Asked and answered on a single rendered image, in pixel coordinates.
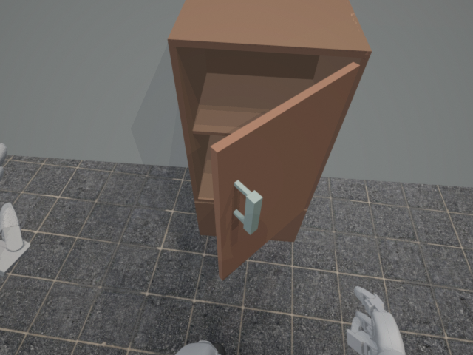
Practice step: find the handle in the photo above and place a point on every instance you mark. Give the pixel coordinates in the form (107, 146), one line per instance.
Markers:
(253, 206)

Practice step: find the cupboard door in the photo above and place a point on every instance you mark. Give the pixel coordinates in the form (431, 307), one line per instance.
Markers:
(278, 155)

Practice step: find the right robot hand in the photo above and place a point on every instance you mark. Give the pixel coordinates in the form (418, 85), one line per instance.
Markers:
(382, 333)

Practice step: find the left robot shin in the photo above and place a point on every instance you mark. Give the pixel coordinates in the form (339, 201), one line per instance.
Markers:
(207, 342)

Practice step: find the left robot hand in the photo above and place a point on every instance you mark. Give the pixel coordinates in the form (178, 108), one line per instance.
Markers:
(12, 246)

